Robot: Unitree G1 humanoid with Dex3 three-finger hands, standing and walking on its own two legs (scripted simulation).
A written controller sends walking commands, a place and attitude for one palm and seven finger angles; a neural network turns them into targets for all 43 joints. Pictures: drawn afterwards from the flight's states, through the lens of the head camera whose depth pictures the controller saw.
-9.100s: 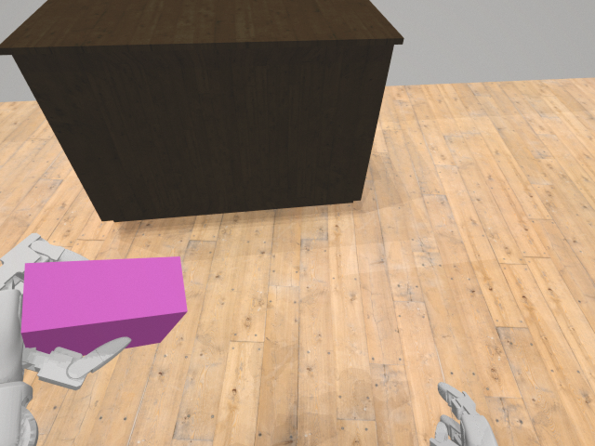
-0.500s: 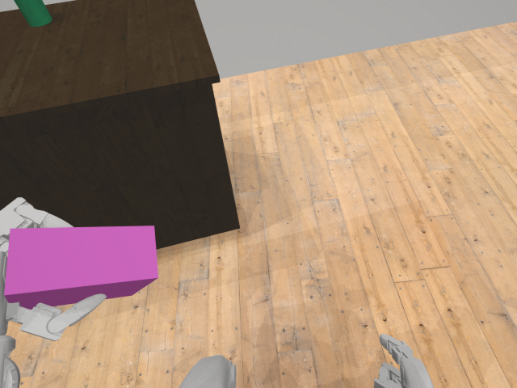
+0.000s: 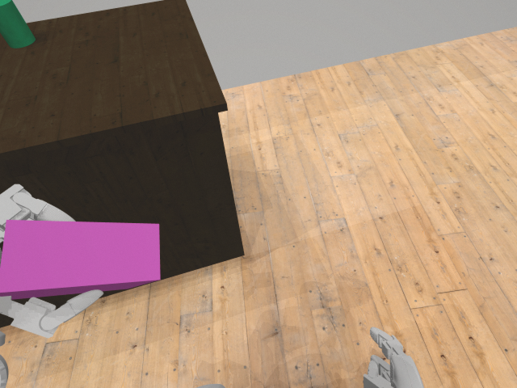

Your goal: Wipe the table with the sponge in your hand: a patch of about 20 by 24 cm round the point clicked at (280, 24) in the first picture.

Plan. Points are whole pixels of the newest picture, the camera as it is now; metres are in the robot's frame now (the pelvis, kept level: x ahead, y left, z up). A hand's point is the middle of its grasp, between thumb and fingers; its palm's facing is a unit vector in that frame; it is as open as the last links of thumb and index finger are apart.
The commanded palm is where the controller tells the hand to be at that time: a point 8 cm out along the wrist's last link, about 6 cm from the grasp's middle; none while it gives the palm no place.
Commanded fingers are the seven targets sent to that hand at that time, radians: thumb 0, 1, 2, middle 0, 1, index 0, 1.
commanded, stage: take the last steps up to it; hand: left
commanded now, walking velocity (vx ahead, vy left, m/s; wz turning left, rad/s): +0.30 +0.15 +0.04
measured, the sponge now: (103, 261) +0.23 +0.19 +0.16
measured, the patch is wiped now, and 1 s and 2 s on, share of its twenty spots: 0.00 0.00 0.00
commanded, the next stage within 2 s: come to a stop and stand still in 0.94 s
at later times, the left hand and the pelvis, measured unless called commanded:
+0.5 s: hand (13, 178) +0.32 +0.32 +0.20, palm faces +0.38 -0.80 -0.46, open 10.3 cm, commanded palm +0.26 +0.36 +0.19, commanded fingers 0.00 0.10 1.30 -1.20 -1.60 -1.20 -1.60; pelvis +0.09 +0.08 +0.01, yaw -1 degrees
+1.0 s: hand (11, 157) +0.36 +0.36 +0.19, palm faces +0.35 -0.80 -0.48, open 10.3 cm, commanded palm +0.31 +0.41 +0.19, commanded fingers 0.00 0.10 1.30 -1.20 -1.60 -1.20 -1.60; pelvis +0.15 +0.13 +0.01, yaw +0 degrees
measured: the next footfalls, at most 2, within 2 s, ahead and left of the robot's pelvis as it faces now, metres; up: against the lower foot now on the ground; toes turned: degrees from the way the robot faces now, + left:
left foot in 0.30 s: +0.17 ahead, +0.19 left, +0.00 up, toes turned +10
right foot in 0.64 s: +0.18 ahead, -0.01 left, +0.00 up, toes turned -10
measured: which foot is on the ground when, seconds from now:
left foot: up 0.00-0.28, down 0.30-0.66, up 0.68-0.98, down 1.00-1.00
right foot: down 0.00-0.32, up 0.34-0.62, down 0.64-1.00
